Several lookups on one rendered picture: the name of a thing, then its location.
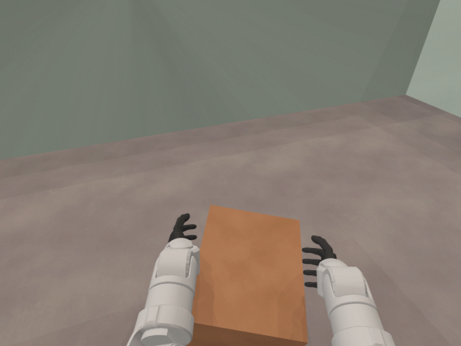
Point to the robot left forearm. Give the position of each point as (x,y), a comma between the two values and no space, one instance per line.
(167,317)

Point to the robot left hand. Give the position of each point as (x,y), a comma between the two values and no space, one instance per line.
(179,228)

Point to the carton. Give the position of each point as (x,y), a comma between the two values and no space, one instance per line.
(250,289)

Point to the robot right forearm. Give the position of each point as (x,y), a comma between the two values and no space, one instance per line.
(350,306)

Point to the robot right hand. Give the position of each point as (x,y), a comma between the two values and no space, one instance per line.
(325,253)

